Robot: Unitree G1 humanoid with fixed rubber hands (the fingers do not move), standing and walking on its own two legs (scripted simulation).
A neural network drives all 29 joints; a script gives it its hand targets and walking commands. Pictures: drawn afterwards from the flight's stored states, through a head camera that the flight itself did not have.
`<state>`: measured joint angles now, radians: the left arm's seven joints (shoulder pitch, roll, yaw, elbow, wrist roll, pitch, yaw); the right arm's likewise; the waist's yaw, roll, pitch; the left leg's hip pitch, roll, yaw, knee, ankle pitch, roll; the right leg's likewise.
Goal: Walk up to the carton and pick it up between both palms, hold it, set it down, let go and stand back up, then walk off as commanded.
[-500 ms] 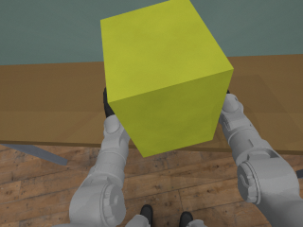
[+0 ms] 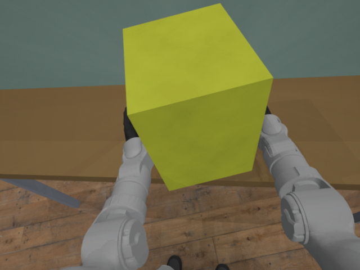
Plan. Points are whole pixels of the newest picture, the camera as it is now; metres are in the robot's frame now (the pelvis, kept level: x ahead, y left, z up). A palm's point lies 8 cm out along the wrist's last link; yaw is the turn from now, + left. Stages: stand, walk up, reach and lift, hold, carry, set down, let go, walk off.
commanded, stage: reach and lift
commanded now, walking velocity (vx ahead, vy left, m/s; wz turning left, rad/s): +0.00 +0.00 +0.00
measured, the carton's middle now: (192, 105) +0.45 +0.04 +0.08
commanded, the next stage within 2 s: none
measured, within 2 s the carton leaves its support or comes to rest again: neither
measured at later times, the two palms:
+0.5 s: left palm (122, 127) +0.38 +0.18 +0.09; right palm (264, 95) +0.46 -0.11 +0.11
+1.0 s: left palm (85, 113) +0.38 +0.22 +0.16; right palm (246, 78) +0.43 -0.06 +0.17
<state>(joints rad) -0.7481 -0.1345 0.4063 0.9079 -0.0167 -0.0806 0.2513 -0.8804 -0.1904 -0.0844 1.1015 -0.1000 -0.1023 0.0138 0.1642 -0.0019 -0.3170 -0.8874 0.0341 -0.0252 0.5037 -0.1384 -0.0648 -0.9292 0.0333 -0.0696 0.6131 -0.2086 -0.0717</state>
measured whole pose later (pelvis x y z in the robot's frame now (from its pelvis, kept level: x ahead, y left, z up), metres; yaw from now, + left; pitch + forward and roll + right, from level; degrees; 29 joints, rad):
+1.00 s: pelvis -0.02 +0.02 +0.02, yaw -1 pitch +15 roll +0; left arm -0.87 -0.02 0.44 0.92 0.02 0.22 0.20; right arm -1.03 -0.11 -0.23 1.15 -0.11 0.15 -0.04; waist 0.16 0.00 -0.29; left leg -0.61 0.04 -0.03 0.50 -0.15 -0.05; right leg -0.61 0.04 -0.07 0.52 -0.17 -0.07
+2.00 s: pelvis -0.03 +0.05 +0.02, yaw -1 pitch +11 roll -2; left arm -0.88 0.05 0.26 0.77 0.02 0.42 0.22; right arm -1.03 -0.10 -0.22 1.02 0.06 0.30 -0.10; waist 0.06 0.00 -0.28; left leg -0.55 0.04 -0.03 0.50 -0.14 -0.03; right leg -0.49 0.04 -0.07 0.39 -0.10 -0.03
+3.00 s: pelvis -0.03 +0.06 +0.03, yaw -1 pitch +8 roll -2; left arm -0.89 0.08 0.29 0.58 0.02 0.64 0.18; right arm -1.01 -0.09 -0.16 0.82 0.21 0.50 -0.20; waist 0.00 0.00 -0.28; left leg -0.49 0.03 -0.04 0.50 -0.15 -0.02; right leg -0.42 0.04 -0.07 0.38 -0.11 -0.03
